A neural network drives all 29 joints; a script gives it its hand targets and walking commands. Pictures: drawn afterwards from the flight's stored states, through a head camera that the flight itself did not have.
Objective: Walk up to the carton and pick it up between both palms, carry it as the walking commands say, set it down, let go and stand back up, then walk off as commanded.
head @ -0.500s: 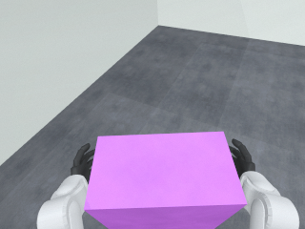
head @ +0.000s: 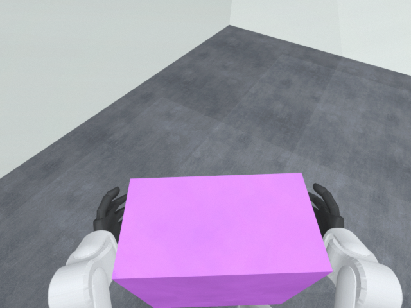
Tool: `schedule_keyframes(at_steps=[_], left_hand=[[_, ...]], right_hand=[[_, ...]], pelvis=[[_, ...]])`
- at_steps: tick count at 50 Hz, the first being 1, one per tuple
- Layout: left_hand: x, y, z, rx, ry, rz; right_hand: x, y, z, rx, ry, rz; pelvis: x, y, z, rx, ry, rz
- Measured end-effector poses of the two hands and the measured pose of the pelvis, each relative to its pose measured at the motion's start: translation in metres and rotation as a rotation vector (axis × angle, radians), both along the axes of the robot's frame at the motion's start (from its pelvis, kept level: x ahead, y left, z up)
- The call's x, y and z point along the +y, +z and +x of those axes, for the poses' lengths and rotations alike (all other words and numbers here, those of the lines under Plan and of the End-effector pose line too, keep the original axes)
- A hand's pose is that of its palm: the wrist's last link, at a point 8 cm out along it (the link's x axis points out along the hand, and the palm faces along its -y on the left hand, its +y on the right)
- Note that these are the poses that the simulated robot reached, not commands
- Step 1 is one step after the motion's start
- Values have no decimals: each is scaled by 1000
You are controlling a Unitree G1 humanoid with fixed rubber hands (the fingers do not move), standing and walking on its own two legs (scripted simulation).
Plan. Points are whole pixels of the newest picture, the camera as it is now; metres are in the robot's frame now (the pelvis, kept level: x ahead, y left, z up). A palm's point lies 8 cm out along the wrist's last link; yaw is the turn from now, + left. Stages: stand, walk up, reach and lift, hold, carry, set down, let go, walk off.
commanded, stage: carry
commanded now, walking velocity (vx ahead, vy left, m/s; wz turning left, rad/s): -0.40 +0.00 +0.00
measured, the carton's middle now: (216, 250) +0.23 +0.00 +0.01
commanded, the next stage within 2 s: none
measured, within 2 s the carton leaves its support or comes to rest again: neither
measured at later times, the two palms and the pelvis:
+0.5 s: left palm out of the picture -0.01 +0.15 +0.09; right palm out of the picture -0.02 -0.21 +0.09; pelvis -0.25 -0.02 +0.00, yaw -2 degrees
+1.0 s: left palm out of the picture -0.27 +0.13 +0.08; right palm out of the picture -0.29 -0.22 +0.07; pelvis -0.52 -0.03 -0.01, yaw -2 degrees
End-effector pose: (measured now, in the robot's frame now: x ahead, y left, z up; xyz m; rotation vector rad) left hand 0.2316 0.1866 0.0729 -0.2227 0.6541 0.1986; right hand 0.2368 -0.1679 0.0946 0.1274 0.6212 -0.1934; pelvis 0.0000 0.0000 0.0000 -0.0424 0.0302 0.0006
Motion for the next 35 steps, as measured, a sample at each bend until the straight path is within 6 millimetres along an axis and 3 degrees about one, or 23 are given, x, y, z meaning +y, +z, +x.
schedule_keyframes(at_steps=[4,8,12,17,21,25,30,35], left_hand=[[-8,8,-28,-22,-36,36],[-29,8,-62,-13,-72,70],[-53,2,-109,35,-79,64],[-61,15,-162,24,-84,102],[-54,25,-199,-18,-64,108],[-39,22,-244,-26,-40,95],[-9,-2,-313,0,-20,75],[7,-8,-380,59,11,20]], right_hand=[[-9,1,-37,-22,-17,11],[-29,-12,-85,-13,-52,39],[-53,-27,-142,34,-81,65],[-60,-22,-192,21,-92,112],[-55,-12,-220,-20,-59,100],[-40,-7,-254,-28,-20,65],[-10,-18,-311,-3,6,40],[7,-16,-373,56,10,23]], pelvis=[[-3,-2,-35,17,-18,4],[-14,-7,-77,33,-46,16],[-24,-5,-121,14,-56,30],[-27,3,-170,-6,-68,86],[-25,3,-210,2,-55,98],[-18,0,-255,18,-34,99],[0,-13,-319,19,-9,80],[5,-1,-369,-12,12,23]])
